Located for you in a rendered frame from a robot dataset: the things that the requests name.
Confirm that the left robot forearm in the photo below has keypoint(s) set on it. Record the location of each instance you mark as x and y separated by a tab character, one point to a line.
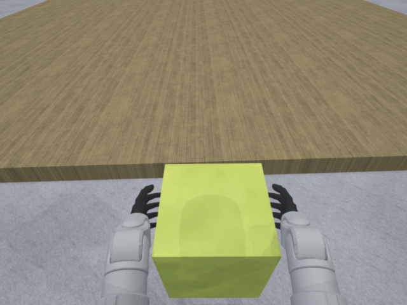
127	263

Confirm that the right robot forearm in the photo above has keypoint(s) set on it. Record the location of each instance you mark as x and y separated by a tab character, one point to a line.
309	262

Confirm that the carton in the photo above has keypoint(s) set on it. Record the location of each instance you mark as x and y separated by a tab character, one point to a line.
215	234

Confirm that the robot left hand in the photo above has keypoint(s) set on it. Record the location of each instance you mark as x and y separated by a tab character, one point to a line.
141	205

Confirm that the robot right hand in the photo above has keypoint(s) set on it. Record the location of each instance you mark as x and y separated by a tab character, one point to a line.
286	203

